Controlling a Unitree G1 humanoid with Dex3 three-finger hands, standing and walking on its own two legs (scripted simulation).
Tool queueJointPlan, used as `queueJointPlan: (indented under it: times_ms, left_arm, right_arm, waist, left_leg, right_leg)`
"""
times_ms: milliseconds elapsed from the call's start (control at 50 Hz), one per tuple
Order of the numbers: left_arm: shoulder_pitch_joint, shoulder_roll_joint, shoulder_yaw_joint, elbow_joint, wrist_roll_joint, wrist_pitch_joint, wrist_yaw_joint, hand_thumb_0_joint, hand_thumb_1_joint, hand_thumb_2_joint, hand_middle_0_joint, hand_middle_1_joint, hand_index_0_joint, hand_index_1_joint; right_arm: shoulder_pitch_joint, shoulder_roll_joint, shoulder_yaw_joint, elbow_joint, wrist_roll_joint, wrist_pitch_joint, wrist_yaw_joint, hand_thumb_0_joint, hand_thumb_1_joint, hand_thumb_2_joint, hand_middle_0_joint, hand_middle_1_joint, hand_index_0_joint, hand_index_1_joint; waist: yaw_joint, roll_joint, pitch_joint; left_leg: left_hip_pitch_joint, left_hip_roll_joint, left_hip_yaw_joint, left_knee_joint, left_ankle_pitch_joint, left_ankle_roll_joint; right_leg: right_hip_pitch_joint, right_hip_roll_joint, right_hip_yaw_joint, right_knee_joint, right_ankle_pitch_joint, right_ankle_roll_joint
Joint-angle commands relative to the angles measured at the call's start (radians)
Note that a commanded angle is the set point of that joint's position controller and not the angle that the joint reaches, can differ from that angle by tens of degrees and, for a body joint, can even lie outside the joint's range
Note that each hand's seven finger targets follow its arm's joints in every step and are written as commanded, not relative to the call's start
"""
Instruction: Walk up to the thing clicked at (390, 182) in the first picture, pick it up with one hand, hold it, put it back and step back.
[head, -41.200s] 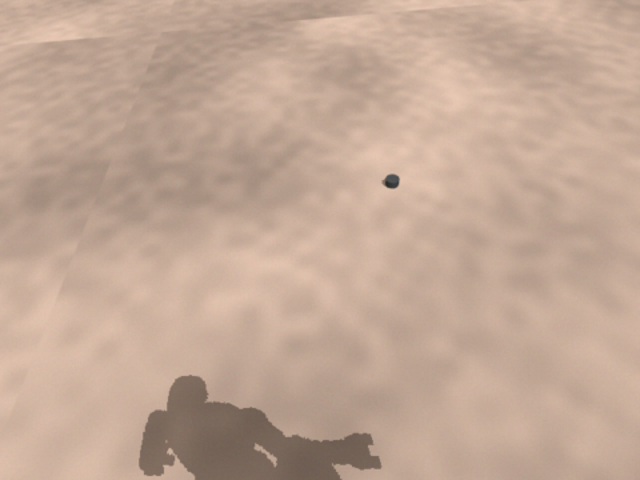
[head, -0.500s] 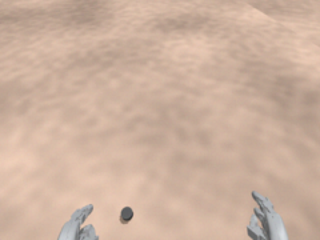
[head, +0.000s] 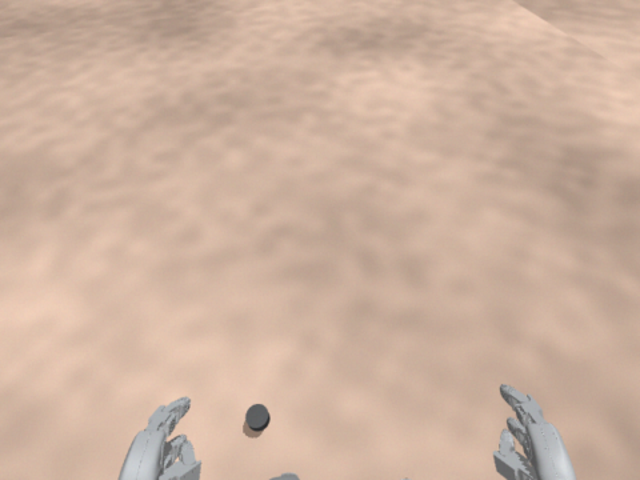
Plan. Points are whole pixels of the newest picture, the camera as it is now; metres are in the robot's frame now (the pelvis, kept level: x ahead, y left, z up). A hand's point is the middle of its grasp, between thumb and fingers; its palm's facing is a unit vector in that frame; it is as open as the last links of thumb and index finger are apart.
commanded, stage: stand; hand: left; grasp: from above
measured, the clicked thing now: (257, 417) +0.40 +0.23 -0.70
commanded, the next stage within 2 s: none
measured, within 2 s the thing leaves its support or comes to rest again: neither
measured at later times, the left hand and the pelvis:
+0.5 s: hand out of the picture +0.05 +0.23 -0.11, palm faces +0.04 -0.95 -0.31, open 7.4 cm; pelvis +0.00 +0.00 +0.06, yaw +0 degrees
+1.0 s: hand out of the picture +0.04 +0.24 -0.10, palm faces +0.02 -0.94 -0.33, open 7.4 cm; pelvis -0.01 +0.00 +0.06, yaw +0 degrees
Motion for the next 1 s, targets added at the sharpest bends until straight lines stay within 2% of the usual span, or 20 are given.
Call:
queueJointPlan:
  times_ms: [0,20,60,100,140,200,240,260,380,440,480,560,600,620,780,920,980]
  left_arm:
    - [-0.141,0.204,0.081,0.29,0.073,-0.266,0.025,0.0,0.9,0.9,-0.2,-0.3,-0.2,-0.301]
    - [-0.163,0.201,0.08,0.324,0.072,-0.283,0.02,0.0,0.9,0.9,-0.2,-0.3,-0.2,-0.301]
    - [-0.208,0.188,0.083,0.418,0.053,-0.286,0.016,0.0,0.9,0.9,-0.2,-0.3,-0.2,-0.301]
    - [-0.227,0.183,0.08,0.511,0.051,-0.296,0.02,0.0,0.9,0.9,-0.2,-0.3,-0.2,-0.301]
    - [-0.235,0.178,0.081,0.594,0.052,-0.31,0.021,0.0,0.9,0.9,-0.2,-0.3,-0.2,-0.301]
    - [-0.265,0.181,0.081,0.687,0.049,-0.327,0.017,0.0,0.9,0.9,-0.2,-0.3,-0.2,-0.301]
    - [-0.252,0.185,0.082,0.752,0.045,-0.335,0.019,0.0,0.9,0.9,-0.2,-0.3,-0.2,-0.301]
    - [-0.258,0.189,0.081,0.778,0.043,-0.338,0.02,0.0,0.9,0.9,-0.2,-0.3,-0.2,-0.301]
    - [-0.268,0.199,0.076,0.917,0.034,-0.343,0.025,0.0,0.9,0.9,-0.2,-0.3,-0.2,-0.301]
    - [-0.263,0.206,0.07,0.97,0.031,-0.344,0.024,0.0,0.9,0.9,-0.2,-0.3,-0.2,-0.301]
    - [-0.273,0.211,0.069,0.993,0.033,-0.343,0.024,0.0,0.9,0.9,-0.2,-0.3,-0.2,-0.301]
    - [-0.276,0.212,0.064,1.038,0.034,-0.341,0.022,0.0,0.9,0.9,-0.2,-0.3,-0.2,-0.301]
    - [-0.28,0.217,0.064,1.054,0.035,-0.341,0.022,0.0,0.9,0.9,-0.2,-0.3,-0.2,-0.301]
    - [-0.275,0.214,0.062,1.063,0.036,-0.341,0.02,0.0,0.9,0.9,-0.2,-0.3,-0.2,-0.301]
    - [-0.303,0.229,0.059,1.09,0.031,-0.344,0.015,0.0,0.9,0.9,-0.2,-0.3,-0.2,-0.301]
    - [-0.311,0.243,0.059,1.1,0.029,-0.347,0.013,0.0,0.9,0.9,-0.2,-0.3,-0.2,-0.301]
    - [-0.318,0.251,0.058,1.106,0.026,-0.347,0.01,0.0,0.9,0.9,-0.2,-0.3,-0.2,-0.301]
  right_arm:
    - [-0.093,-0.237,-0.099,0.035,-0.057,0.088,0.08,0.0,-0.9,-0.9,0.2,0.3,0.2,0.3]
    - [-0.075,-0.214,-0.098,0.072,-0.03,0.09,0.096,0.0,-0.9,-0.9,0.2,0.3,0.2,0.3]
    - [-0.092,-0.205,-0.096,0.103,-0.006,0.101,0.116,0.0,-0.9,-0.9,0.2,0.3,0.2,0.3]
    - [-0.121,-0.197,-0.1,0.145,0.0,0.113,0.128,0.0,-0.9,-0.9,0.2,0.3,0.2,0.3]
    - [-0.136,-0.201,-0.102,0.178,-0.004,0.126,0.129,0.0,-0.9,-0.9,0.2,0.3,0.2,0.3]
    - [-0.128,-0.206,-0.1,0.225,-0.003,0.142,0.125,0.0,-0.9,-0.9,0.2,0.3,0.2,0.3]
    - [-0.131,-0.208,-0.1,0.258,0.001,0.145,0.125,0.0,-0.9,-0.9,0.2,0.3,0.2,0.3]
    - [-0.126,-0.209,-0.099,0.273,0.003,0.147,0.122,0.0,-0.9,-0.9,0.2,0.3,0.2,0.3]
    - [-0.123,-0.231,-0.096,0.361,0.013,0.163,0.111,0.0,-0.9,-0.9,0.2,0.3,0.2,0.3]
    - [-0.115,-0.237,-0.093,0.399,0.018,0.163,0.11,0.0,-0.9,-0.9,0.2,0.3,0.2,0.3]
    - [-0.118,-0.242,-0.094,0.415,0.02,0.165,0.108,0.0,-0.9,-0.9,0.2,0.3,0.2,0.3]
    - [-0.136,-0.247,-0.09,0.44,0.023,0.172,0.111,0.0,-0.9,-0.9,0.2,0.3,0.2,0.3]
    - [-0.144,-0.25,-0.091,0.449,0.022,0.172,0.111,0.0,-0.9,-0.9,0.2,0.3,0.2,0.3]
    - [-0.144,-0.248,-0.089,0.454,0.023,0.175,0.113,0.0,-0.9,-0.9,0.2,0.3,0.2,0.3]
    - [-0.152,-0.256,-0.085,0.482,0.024,0.174,0.118,0.0,-0.9,-0.9,0.2,0.3,0.2,0.3]
    - [-0.159,-0.271,-0.079,0.491,0.026,0.17,0.119,0.0,-0.9,-0.9,0.2,0.3,0.2,0.3]
    - [-0.155,-0.27,-0.074,0.499,0.027,0.17,0.121,0.0,-0.9,-0.9,0.2,0.3,0.2,0.3]
  waist:
    - [0.029,-0.061,-0.057]
    - [0.024,-0.053,-0.082]
    - [0.036,-0.056,-0.055]
    - [0.048,-0.043,-0.023]
    - [0.051,-0.021,-0.005]
    - [0.036,-0.008,0.058]
    - [0.042,0.0,0.032]
    - [0.036,-0.013,0.032]
    - [0.029,-0.021,0.075]
    - [0.028,-0.011,0.087]
    - [0.026,-0.012,0.098]
    - [0.03,-0.011,0.141]
    - [0.032,-0.024,0.131]
    - [0.029,-0.016,0.146]
    - [0.025,-0.023,0.146]
    - [0.026,-0.023,0.121]
    - [0.023,-0.014,0.131]
  left_leg:
    - [0.222,0.026,-0.042,-0.229,0.376,0.059]
    - [0.274,0.027,-0.029,-0.245,0.395,0.058]
    - [0.301,0.029,-0.037,-0.297,0.376,0.052]
    - [0.317,0.041,-0.07,-0.355,0.326,0.056]
    - [0.326,0.052,-0.082,-0.391,0.296,0.056]
    - [0.333,0.053,-0.085,-0.469,0.238,0.048]
    - [0.385,0.064,-0.093,-0.487,0.33,0.045]
    - [0.402,0.063,-0.088,-0.499,0.363,0.04]
    - [0.478,0.074,-0.086,-0.599,0.366,0.03]
    - [0.504,0.076,-0.081,-0.628,0.412,0.024]
    - [0.513,0.082,-0.082,-0.646,0.407,0.022]
    - [0.496,0.083,-0.093,-0.696,0.3,0.017]
    - [0.502,0.089,-0.096,-0.705,0.299,0.021]
    - [0.5,0.088,-0.096,-0.709,0.262,0.019]
    - [0.49,0.091,-0.095,-0.726,0.265,0.018]
    - [0.509,0.101,-0.093,-0.726,0.309,0.022]
    - [0.498,0.099,-0.092,-0.735,0.293,0.018]
  right_leg:
    - [0.214,-0.091,0.166,-0.248,0.314,-0.083]
    - [0.239,-0.108,0.17,-0.24,0.382,-0.076]
    - [0.232,-0.098,0.14,-0.269,0.336,-0.052]
    - [0.233,-0.092,0.128,-0.302,0.273,-0.042]
    - [0.263,-0.093,0.12,-0.342,0.266,-0.033]
    - [0.284,-0.092,0.125,-0.406,0.243,-0.032]
    - [0.342,-0.098,0.115,-0.426,0.326,-0.029]
    - [0.355,-0.102,0.118,-0.442,0.353,-0.028]
    - [0.419,-0.11,0.116,-0.544,0.368,-0.016]
    - [0.45,-0.116,0.116,-0.577,0.392,-0.012]
    - [0.451,-0.116,0.113,-0.595,0.387,-0.01]
    - [0.451,-0.111,0.106,-0.623,0.323,-0.006]
    - [0.456,-0.117,0.11,-0.632,0.324,-0.009]
    - [0.442,-0.113,0.108,-0.641,0.299,-0.006]
    - [0.457,-0.122,0.116,-0.663,0.304,-0.007]
    - [0.471,-0.133,0.119,-0.665,0.338,-0.011]
    - [0.469,-0.13,0.12,-0.666,0.336,-0.01]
